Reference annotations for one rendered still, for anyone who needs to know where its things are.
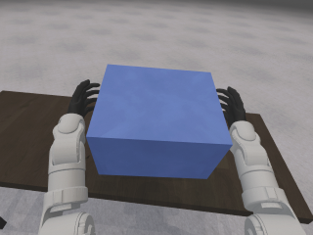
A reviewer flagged robot left upper arm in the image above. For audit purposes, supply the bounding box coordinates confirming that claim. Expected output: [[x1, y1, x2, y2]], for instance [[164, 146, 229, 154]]
[[39, 211, 96, 235]]

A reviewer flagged robot right upper arm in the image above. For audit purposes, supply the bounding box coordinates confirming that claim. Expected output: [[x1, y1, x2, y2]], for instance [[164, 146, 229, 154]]
[[245, 213, 305, 235]]

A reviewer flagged table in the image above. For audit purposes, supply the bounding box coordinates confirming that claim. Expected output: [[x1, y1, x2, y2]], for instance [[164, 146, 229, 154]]
[[0, 90, 313, 230]]

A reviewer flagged robot left forearm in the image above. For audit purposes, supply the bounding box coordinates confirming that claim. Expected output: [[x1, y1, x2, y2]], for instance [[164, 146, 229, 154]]
[[38, 113, 88, 235]]

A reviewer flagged left robot hand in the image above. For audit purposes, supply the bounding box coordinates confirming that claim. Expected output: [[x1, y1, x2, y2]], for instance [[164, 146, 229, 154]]
[[67, 79, 100, 119]]

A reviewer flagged right robot hand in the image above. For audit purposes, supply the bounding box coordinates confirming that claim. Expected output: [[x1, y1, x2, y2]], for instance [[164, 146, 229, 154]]
[[216, 86, 246, 128]]

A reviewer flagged carton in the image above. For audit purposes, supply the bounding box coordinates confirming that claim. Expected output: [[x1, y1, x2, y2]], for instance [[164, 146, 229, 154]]
[[86, 64, 233, 179]]

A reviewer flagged robot right forearm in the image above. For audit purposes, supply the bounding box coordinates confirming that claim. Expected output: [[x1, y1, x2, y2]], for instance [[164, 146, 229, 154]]
[[229, 120, 306, 235]]

